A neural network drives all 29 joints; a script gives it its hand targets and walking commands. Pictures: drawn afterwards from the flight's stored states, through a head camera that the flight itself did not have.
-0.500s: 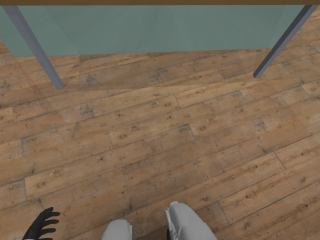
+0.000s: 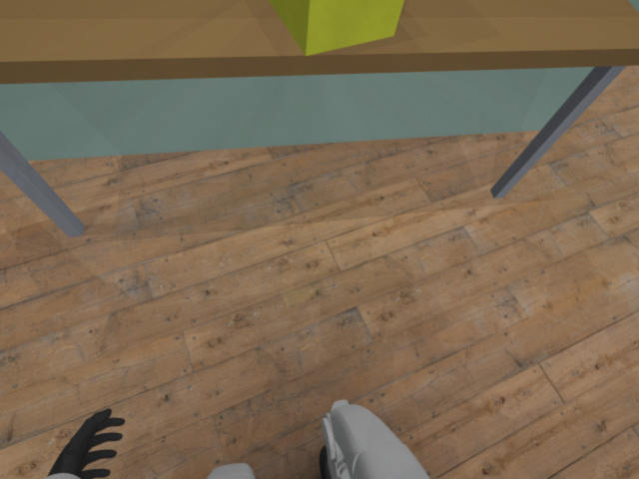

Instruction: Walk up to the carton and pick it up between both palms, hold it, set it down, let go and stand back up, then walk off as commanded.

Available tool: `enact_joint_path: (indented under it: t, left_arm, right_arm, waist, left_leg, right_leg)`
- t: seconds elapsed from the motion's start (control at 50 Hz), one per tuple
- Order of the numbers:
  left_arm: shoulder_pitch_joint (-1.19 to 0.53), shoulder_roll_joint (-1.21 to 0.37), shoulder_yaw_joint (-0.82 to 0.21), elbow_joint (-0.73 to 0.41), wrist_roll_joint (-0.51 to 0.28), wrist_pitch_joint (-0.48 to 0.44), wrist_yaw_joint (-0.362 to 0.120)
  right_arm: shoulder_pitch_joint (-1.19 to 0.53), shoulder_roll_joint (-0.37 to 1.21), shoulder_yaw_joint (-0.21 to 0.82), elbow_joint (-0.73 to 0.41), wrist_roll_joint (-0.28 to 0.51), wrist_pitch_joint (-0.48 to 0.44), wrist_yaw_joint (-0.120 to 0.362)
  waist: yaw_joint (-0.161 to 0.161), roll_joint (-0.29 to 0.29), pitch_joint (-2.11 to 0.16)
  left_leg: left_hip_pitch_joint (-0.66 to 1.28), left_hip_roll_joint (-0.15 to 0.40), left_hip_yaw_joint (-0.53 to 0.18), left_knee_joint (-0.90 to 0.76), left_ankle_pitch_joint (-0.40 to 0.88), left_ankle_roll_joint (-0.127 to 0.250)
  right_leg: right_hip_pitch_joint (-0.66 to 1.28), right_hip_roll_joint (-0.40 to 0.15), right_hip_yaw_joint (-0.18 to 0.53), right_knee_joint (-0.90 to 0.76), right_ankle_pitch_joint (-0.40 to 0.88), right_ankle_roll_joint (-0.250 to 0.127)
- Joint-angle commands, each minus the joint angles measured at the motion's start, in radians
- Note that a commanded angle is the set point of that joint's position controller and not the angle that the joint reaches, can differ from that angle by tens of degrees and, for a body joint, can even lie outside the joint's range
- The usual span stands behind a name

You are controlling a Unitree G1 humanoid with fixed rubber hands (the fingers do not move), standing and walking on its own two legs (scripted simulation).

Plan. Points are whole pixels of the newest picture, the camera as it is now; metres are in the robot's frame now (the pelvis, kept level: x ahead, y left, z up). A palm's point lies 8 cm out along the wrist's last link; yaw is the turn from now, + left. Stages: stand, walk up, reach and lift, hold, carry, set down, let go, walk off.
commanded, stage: walk off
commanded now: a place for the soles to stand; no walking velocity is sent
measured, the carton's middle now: out of the picture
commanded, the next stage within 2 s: stand in 1.26 s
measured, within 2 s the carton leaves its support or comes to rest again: rests again in 1.06 s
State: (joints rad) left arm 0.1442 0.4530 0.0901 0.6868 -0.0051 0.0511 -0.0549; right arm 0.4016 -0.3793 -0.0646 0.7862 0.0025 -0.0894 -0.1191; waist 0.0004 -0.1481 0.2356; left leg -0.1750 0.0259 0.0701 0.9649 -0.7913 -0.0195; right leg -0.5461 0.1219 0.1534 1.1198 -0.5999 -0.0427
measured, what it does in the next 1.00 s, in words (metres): walks ahead: left foot, then right foot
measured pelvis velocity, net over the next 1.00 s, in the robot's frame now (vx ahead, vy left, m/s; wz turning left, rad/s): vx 0.74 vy -0.05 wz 0.03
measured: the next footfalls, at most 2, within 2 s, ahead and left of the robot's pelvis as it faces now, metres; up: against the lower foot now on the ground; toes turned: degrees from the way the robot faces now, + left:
left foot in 0.32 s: +0.22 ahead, +0.06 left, +0.00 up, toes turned +2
right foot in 0.62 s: +0.45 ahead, -0.17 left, +0.00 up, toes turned +12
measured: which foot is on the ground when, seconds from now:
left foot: down 0.00-0.04, up 0.06-0.30, down 0.32-0.64, up 0.66-0.94, down 0.96-1.00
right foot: down 0.00-0.34, up 0.36-0.60, down 0.62-0.96, up 0.98-1.00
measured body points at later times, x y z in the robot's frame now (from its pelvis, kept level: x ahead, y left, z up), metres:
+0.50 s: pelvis +0.29 -0.03 -0.01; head +0.41 +0.01 +0.42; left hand +0.38 +0.29 -0.14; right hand +0.47 -0.34 -0.09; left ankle +0.18 +0.06 -0.66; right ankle +0.17 -0.15 -0.55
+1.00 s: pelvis +0.74 -0.05 -0.06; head +0.84 -0.01 +0.37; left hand +0.73 +0.27 -0.20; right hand +0.86 -0.34 -0.16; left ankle +0.84 +0.05 -0.67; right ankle +0.47 -0.18 -0.56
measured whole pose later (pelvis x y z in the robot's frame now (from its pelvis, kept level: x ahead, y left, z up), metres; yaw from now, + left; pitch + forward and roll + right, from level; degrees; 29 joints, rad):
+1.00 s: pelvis +0.74 -0.05 -0.06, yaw +2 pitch +0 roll +1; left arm 0.33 0.40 0.05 0.80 -0.01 0.04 0.09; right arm 0.19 -0.30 -0.06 0.78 0.00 -0.05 -0.12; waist 0.06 -0.10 0.25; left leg -0.84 -0.14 -0.02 1.36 -0.45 0.03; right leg -0.10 0.11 0.12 1.52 -0.78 0.03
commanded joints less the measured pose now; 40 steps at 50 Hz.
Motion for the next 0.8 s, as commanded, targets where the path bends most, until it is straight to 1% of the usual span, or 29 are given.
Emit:
enact_joint_path:
  t: [0.0, 0.02, 0.04, 0.08, 0.16, 0.18, 0.22, 0.24, 0.26, 0.28, 0.3, 0.32, 0.34, 0.36, 0.4, 0.44, 0.48, 0.52, 0.54, 0.56, 0.58, 0.6, 0.62, 0.64, 0.66, 0.68, 0.72, 0.76, 0.78]
  left_arm:
    - [0.297, 0.301, 0.088, -0.045, 0.024, -0.02, 0.026]
    - [0.253, 0.264, 0.071, -0.064, 0.002, -0.007, 0.053]
    - [0.274, 0.248, 0.05, -0.068, 0.0, -0.003, 0.068]
    - [0.274, 0.199, 0.037, -0.046, 0.003, -0.014, 0.087]
    - [0.308, 0.194, 0.044, -0.037, 0.031, -0.03, 0.107]
    - [0.309, 0.2, 0.037, -0.032, 0.031, -0.032, 0.11]
    - [0.266, 0.201, 0.034, -0.047, 0.035, -0.029, 0.117]
    - [0.167, 0.197, 0.026, -0.08, 0.026, -0.027, 0.114]
    - [0.007, 0.199, 0.011, -0.106, 0.008, -0.027, 0.108]
    - [-0.052, 0.2, 0.003, -0.096, 0.001, -0.032, 0.094]
    - [-0.046, 0.145, -0.004, -0.111, 0.009, -0.044, 0.091]
    - [-0.087, 0.165, 0.002, -0.1, 0.007, -0.052, 0.09]
    - [-0.145, 0.189, 0.003, -0.12, 0.025, -0.051, 0.098]
    - [-0.191, 0.171, -0.003, -0.137, 0.032, -0.053, 0.098]
    - [-0.172, 0.164, -0.008, -0.132, 0.041, -0.046, 0.094]
    - [-0.182, 0.136, -0.011, -0.146, 0.034, -0.052, 0.087]
    - [-0.203, 0.12, -0.032, -0.156, 0.037, -0.063, 0.078]
    - [-0.17, 0.094, -0.051, -0.148, 0.023, -0.072, 0.067]
    - [-0.121, 0.076, -0.057, -0.138, 0.018, -0.079, 0.058]
    - [0.061, 0.089, -0.033, -0.08, 0.014, -0.087, 0.058]
    - [0.318, 0.136, 0.007, 0.012, 0.005, -0.08, 0.071]
    - [0.48, 0.2, 0.037, 0.036, 0.004, -0.066, 0.09]
    - [0.506, 0.254, 0.04, 0.0, -0.01, -0.046, 0.116]
    - [0.509, 0.262, 0.053, -0.02, -0.013, -0.04, 0.144]
    - [0.484, 0.237, 0.05, -0.004, -0.01, -0.033, 0.163]
    - [0.425, 0.215, 0.05, 0.013, -0.012, -0.024, 0.176]
    - [0.371, 0.208, 0.063, 0.045, -0.008, -0.024, 0.185]
    - [0.363, 0.217, 0.08, 0.034, -0.003, -0.033, 0.18]
    - [0.34, 0.24, 0.087, 0.031, -0.008, -0.038, 0.18]
  right_arm:
    - [-0.108, -0.214, -0.024, -0.186, 0.023, 0.004, -0.014]
    - [-0.177, -0.242, -0.035, -0.204, 0.016, -0.003, -0.021]
    - [-0.256, -0.27, -0.044, -0.215, 0.012, -0.002, -0.02]
    - [-0.286, -0.276, -0.054, -0.196, -0.018, 0.015, -0.015]
    - [-0.33, -0.246, -0.039, -0.21, -0.024, 0.007, -0.012]
    - [-0.346, -0.231, -0.031, -0.221, -0.024, 0.001, -0.007]
    - [-0.316, -0.22, -0.029, -0.188, -0.012, -0.007, 0.002]
    - [-0.247, -0.212, -0.029, -0.154, -0.007, -0.006, 0.008]
    - [-0.095, -0.225, -0.044, -0.086, -0.007, -0.005, 0.009]
    - [0.023, -0.249, -0.086, -0.043, -0.01, -0.002, -0.001]
    - [0.051, -0.337, -0.111, -0.021, -0.005, 0.016, -0.012]
    - [0.09, -0.356, -0.106, -0.004, 0.002, 0.028, -0.021]
    - [0.079, -0.363, -0.103, -0.026, 0.0, 0.023, -0.023]
    - [0.026, -0.349, -0.104, -0.051, 0.0, 0.026, -0.027]
    - [-0.07, -0.302, -0.088, -0.075, -0.012, 0.037, -0.033]
    - [-0.074, -0.296, -0.079, -0.066, -0.012, 0.03, -0.033]
    - [-0.062, -0.261, -0.073, -0.066, -0.009, 0.022, -0.026]
    - [-0.104, -0.245, -0.075, -0.098, -0.009, 0.031, -0.019]
    - [-0.172, -0.241, -0.072, -0.135, -0.008, 0.035, -0.014]
    - [-0.278, -0.247, -0.064, -0.183, -0.001, 0.037, -0.004]
    - [-0.375, -0.25, -0.052, -0.212, 0.013, 0.04, 0.006]
    - [-0.374, -0.207, -0.028, -0.21, 0.011, 0.032, 0.003]
    - [-0.426, -0.206, -0.026, -0.247, 0.02, 0.025, -0.002]
    - [-0.493, -0.217, -0.025, -0.28, -0.005, 0.021, -0.004]
    - [-0.556, -0.207, -0.024, -0.277, -0.019, 0.013, -0.006]
    - [-0.558, -0.207, -0.028, -0.26, -0.027, 0.013, -0.002]
    - [-0.572, -0.199, -0.024, -0.281, -0.043, 0.009, 0.002]
    - [-0.607, -0.147, 0.001, -0.297, -0.058, -0.001, 0.008]
    - [-0.582, -0.126, 0.015, -0.292, -0.054, 0.002, 0.006]
  waist:
    - [0.181, -0.218, -0.647]
    - [0.219, -0.186, -0.599]
    - [0.245, -0.035, -0.512]
    - [0.219, 0.142, -0.263]
    - [0.229, 0.171, -0.171]
    - [0.223, 0.124, -0.213]
    - [0.182, 0.139, -0.315]
    - [0.108, 0.172, -0.346]
    - [-0.049, 0.223, -0.383]
    - [-0.166, 0.342, -0.44]
    - [-0.157, 0.489, -0.557]
    - [-0.176, 0.404, -0.551]
    - [-0.236, 0.426, -0.48]
    - [-0.232, 0.392, -0.373]
    - [-0.171, 0.327, -0.154]
    - [-0.16, 0.325, -0.099]
    - [-0.16, 0.277, -0.128]
    - [-0.136, 0.244, -0.241]
    - [-0.087, 0.206, -0.291]
    - [0.048, 0.117, -0.392]
    - [0.218, 0.01, -0.545]
    - [0.284, -0.121, -0.713]
    - [0.335, -0.22, -0.779]
    - [0.371, -0.19, -0.673]
    - [0.361, -0.158, -0.531]
    - [0.331, -0.123, -0.43]
    - [0.308, -0.019, -0.345]
    - [0.29, -0.004, -0.344]
    - [0.248, 0.022, -0.373]
  left_leg:
    - [-0.465, -0.167, -0.111, 0.572, 0.047, -0.026]
    - [-0.578, -0.136, -0.118, 0.625, 0.043, 0.001]
    - [-0.604, -0.115, -0.143, 0.632, 0.018, 0.009]
    - [-0.669, -0.094, -0.193, 0.554, 0.014, 0.039]
    - [-0.795, -0.066, -0.118, 0.289, -0.013, 0.031]
    - [-0.811, -0.053, -0.108, 0.173, 0.02, 0.018]
    - [-0.697, -0.034, -0.053, -0.096, 0.199, -0.013]
    - [-0.47, -0.036, -0.027, -0.255, 0.366, -0.011]
    - [-0.034, -0.007, -0.044, -0.477, 0.648, 0.014]
    - [0.447, 0.138, -0.271, -0.45, 1.13, 0.097]
    - [0.75, 0.318, -0.59, -0.183, 1.75, 0.197]
    - [0.732, 0.411, -0.643, -0.209, 1.852, 0.3]
    - [0.656, 0.45, -0.778, -0.264, 1.743, 0.374]
    - [0.595, 0.455, -0.777, -0.297, 1.703, 0.383]
    - [0.363, 0.419, -0.689, -0.337, 1.659, 0.274]
    - [0.338, 0.339, -0.587, -0.31, 1.583, 0.187]
    - [0.362, 0.161, -0.406, -0.285, 1.475, 0.01]
    - [0.359, 0.037, -0.247, -0.208, 1.353, -0.069]
    - [0.264, -0.017, -0.147, -0.111, 1.292, -0.081]
    - [-0.001, -0.02, -0.113, 0.089, 1.233, -0.072]
    - [-0.298, -0.054, -0.059, 0.374, 1.129, -0.111]
    - [-0.594, -0.145, -0.14, 0.701, 0.283, -0.104]
    - [-0.766, -0.245, -0.246, 0.821, -0.132, -0.068]
    - [-0.952, -0.22, -0.229, 0.904, -0.107, -0.062]
    - [-1.067, -0.207, -0.263, 0.885, -0.121, -0.024]
    - [-1.115, -0.201, -0.271, 0.827, -0.104, 0.016]
    - [-1.208, -0.196, -0.245, 0.734, -0.085, 0.06]
    - [-1.257, -0.206, -0.22, 0.651, -0.089, 0.051]
    - [-1.229, -0.203, -0.211, 0.579, -0.05, 0.044]
  right_leg:
    - [1.024, -0.289, 0.413, -0.407, 1.705, -0.266]
    - [0.995, -0.359, 0.606, -0.427, 1.766, -0.381]
    - [0.943, -0.392, 0.605, -0.419, 1.731, -0.385]
    - [0.821, -0.327, 0.499, -0.451, 1.546, -0.167]
    - [0.907, -0.311, 0.389, -0.363, 1.373, -0.131]
    - [0.981, -0.296, 0.373, -0.314, 1.361, -0.115]
    - [1.012, -0.239, 0.289, -0.199, 1.372, -0.043]
    - [0.834, -0.198, 0.217, -0.131, 1.324, -0.002]
    - [0.482, -0.142, 0.088, 0.034, 1.236, 0.075]
    - [0.019, -0.055, 0.044, 0.284, 0.548, 0.117]
    - [-0.299, 0.053, 0.058, 0.388, -0.197, 0.104]
    - [-0.317, 0.056, 0.108, 0.446, -0.263, 0.086]
    - [-0.405, 0.039, 0.152, 0.555, -0.247, 0.098]
    - [-0.465, 0.049, 0.185, 0.641, -0.261, 0.087]
    - [-0.49, 0.046, 0.211, 0.587, -0.231, 0.075]
    - [-0.55, 0.05, 0.203, 0.497, -0.273, 0.056]
    - [-0.531, 0.06, 0.055, 0.21, -0.157, 0.028]
    - [-0.374, 0.074, -0.136, -0.079, 0.036, 0.042]
    - [-0.154, 0.067, -0.234, -0.323, 0.19, 0.062]
    - [0.248, 0.009, -0.273, -0.448, 0.409, 0.061]
    - [0.741, -0.043, -0.215, -0.5, 0.853, -0.012]
    - [1.117, -0.259, 0.215, -0.259, 1.416, -0.198]
    - [1.273, -0.364, 0.473, -0.235, 1.669, -0.312]
    - [1.312, -0.431, 0.624, -0.247, 1.691, -0.381]
    - [1.286, -0.396, 0.615, -0.26, 1.627, -0.31]
    - [1.253, -0.353, 0.538, -0.264, 1.508, -0.196]
    - [1.242, -0.307, 0.441, -0.229, 1.341, -0.064]
    - [1.249, -0.287, 0.397, -0.184, 1.19, -0.027]
    - [1.248, -0.3, 0.384, -0.18, 1.172, -0.013]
